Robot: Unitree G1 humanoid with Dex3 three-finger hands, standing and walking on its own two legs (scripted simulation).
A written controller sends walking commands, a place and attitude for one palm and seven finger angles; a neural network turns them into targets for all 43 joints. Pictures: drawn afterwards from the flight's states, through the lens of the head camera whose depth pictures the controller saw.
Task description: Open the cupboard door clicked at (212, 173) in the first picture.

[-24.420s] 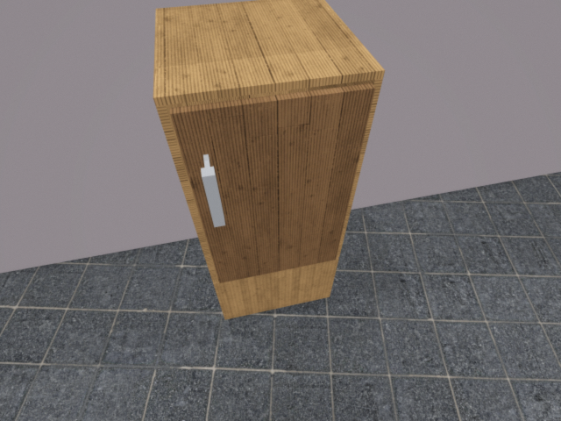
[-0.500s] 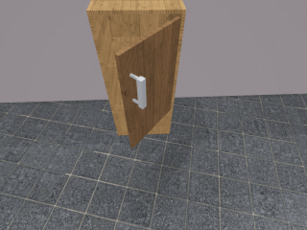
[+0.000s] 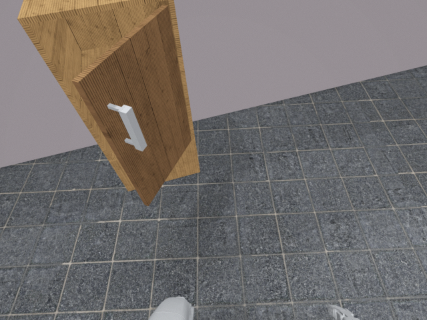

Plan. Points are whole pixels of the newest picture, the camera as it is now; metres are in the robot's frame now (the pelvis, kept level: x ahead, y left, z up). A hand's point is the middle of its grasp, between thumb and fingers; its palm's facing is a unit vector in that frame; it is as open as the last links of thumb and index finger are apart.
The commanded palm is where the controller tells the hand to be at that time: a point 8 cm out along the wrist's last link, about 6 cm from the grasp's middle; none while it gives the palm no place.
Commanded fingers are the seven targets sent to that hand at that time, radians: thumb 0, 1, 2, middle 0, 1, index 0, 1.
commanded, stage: walk to a spot facing it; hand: left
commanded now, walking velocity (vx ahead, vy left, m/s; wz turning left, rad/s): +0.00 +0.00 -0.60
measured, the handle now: (127, 127) +0.55 +0.29 -0.03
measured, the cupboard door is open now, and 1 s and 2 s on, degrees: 49 49 49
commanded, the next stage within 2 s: none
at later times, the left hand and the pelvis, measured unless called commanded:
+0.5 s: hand (127, 305) +0.15 +0.22 -0.17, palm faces -0.27 -0.93 -0.25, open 7.3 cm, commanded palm none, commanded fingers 0.00 0.90 0.90 -0.20 -0.30 -0.20 -0.30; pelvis +0.01 +0.02 -0.01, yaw -18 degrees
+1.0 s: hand (199, 250) +0.28 +0.07 -0.16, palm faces -0.63 -0.77 -0.14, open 7.3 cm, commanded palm none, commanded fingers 0.00 0.90 0.90 -0.20 -0.30 -0.20 -0.30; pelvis +0.07 +0.00 +0.00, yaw -38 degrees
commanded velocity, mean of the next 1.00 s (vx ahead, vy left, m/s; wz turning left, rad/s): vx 0.13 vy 0.00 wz -0.60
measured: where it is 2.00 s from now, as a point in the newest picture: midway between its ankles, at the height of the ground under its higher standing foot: (307, 291)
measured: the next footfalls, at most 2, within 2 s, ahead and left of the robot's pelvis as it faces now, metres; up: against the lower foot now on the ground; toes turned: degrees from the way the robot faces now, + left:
left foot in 0.26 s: +0.07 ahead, +0.17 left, +0.00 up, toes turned -11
right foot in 0.52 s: +0.02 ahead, -0.12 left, +0.00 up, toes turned -22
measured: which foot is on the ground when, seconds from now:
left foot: up 0.00-0.24, down 0.26-0.52, up 0.54-0.76, down 0.78-1.00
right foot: down 0.00-0.24, up 0.26-0.50, down 0.52-0.78, up 0.80-1.00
